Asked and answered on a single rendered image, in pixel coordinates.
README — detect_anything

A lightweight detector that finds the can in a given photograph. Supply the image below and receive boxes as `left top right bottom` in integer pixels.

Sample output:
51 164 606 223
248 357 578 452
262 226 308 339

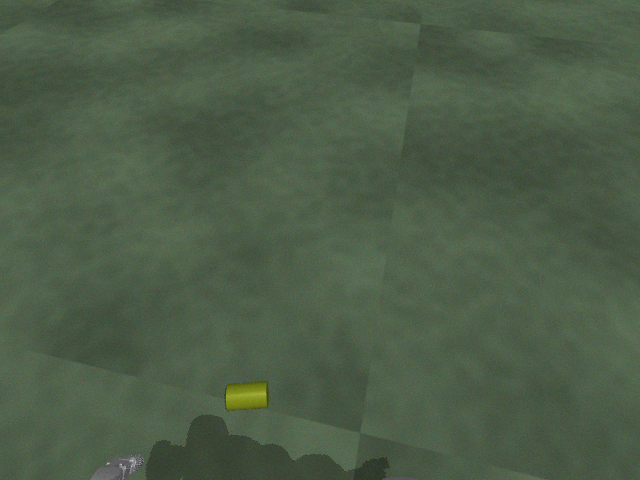
226 381 269 411

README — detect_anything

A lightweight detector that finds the left robot hand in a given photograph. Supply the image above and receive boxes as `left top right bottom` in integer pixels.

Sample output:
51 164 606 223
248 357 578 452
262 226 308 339
90 455 144 480

